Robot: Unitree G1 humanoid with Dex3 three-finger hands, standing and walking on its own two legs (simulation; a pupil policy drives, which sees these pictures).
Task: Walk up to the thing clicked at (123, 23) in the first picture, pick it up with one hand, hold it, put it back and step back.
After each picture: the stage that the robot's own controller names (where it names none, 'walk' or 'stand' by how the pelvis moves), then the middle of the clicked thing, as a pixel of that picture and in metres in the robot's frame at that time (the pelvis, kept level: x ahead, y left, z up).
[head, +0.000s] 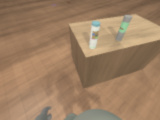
stand; (122, 29) +0.90 -0.27 +0.09
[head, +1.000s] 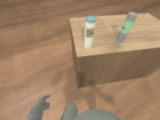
sink last; (125, 28) +0.79 -0.25 +0.12
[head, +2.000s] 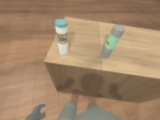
sink last; (110, 43) +0.55 -0.08 +0.13
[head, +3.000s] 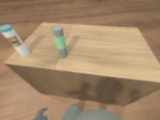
walk; (60, 43) +0.50 +0.27 +0.13
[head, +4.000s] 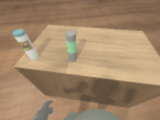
stand; (71, 48) +0.50 +0.18 +0.10
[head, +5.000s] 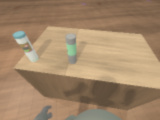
stand; (71, 50) +0.49 +0.18 +0.09
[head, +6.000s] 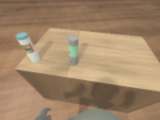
stand; (73, 52) +0.49 +0.17 +0.09
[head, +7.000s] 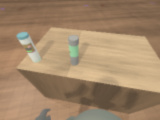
stand; (74, 52) +0.48 +0.16 +0.09
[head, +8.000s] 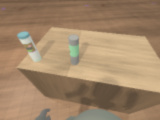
stand; (74, 51) +0.49 +0.16 +0.09
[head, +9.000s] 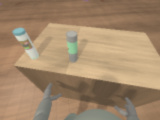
rise first; (72, 48) +0.49 +0.18 +0.09
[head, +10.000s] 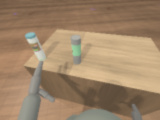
go down; (76, 51) +0.50 +0.18 +0.09
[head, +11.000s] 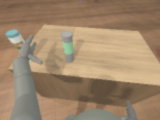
go down; (68, 48) +0.50 +0.17 +0.10
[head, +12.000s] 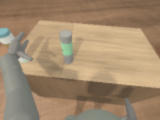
go down; (67, 49) +0.47 +0.17 +0.10
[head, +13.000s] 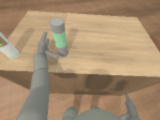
close in; (60, 41) +0.49 +0.19 +0.14
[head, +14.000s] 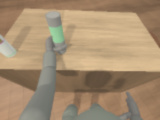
close; (58, 36) +0.51 +0.19 +0.15
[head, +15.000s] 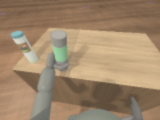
lift; (61, 54) +0.35 +0.19 +0.21
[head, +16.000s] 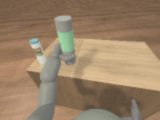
hold; (67, 44) +0.33 +0.16 +0.31
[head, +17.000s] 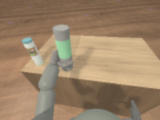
hold; (64, 51) +0.33 +0.17 +0.26
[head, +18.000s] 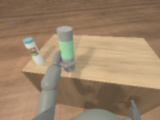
hold; (67, 52) +0.33 +0.15 +0.25
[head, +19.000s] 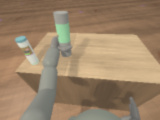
crouch; (64, 36) +0.43 +0.18 +0.28
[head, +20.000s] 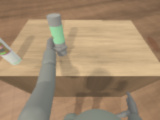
lower; (58, 37) +0.51 +0.18 +0.17
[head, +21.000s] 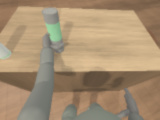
lower; (55, 34) +0.52 +0.19 +0.15
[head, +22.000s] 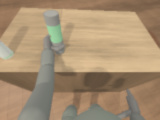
lower; (56, 36) +0.51 +0.19 +0.15
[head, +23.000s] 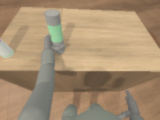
lower; (56, 35) +0.51 +0.19 +0.15
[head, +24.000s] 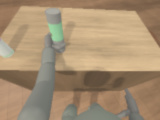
loosen; (57, 34) +0.52 +0.18 +0.15
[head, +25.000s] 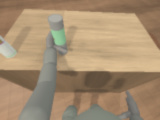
withdraw; (59, 38) +0.50 +0.17 +0.15
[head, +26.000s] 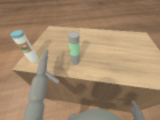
sink last; (74, 50) +0.47 +0.16 +0.12
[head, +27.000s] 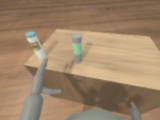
stand; (77, 49) +0.52 +0.17 +0.10
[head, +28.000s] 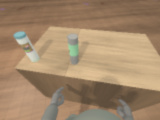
stand; (73, 50) +0.48 +0.17 +0.09
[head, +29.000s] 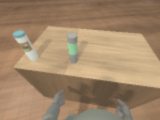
stand; (72, 49) +0.50 +0.17 +0.09
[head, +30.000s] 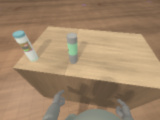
stand; (72, 50) +0.49 +0.17 +0.10
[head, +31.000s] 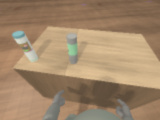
stand; (72, 50) +0.49 +0.17 +0.09
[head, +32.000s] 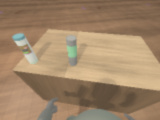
stand; (72, 52) +0.48 +0.17 +0.10
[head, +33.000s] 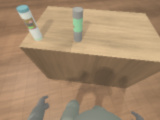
walk; (77, 27) +0.65 +0.15 +0.12
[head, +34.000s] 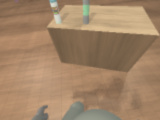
walk; (86, 12) +1.05 +0.16 +0.11
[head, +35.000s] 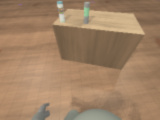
stand; (86, 13) +1.24 +0.15 +0.11
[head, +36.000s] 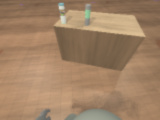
stand; (87, 15) +1.24 +0.14 +0.09
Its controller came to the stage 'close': yes
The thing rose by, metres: 0.22
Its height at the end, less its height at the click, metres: +0.00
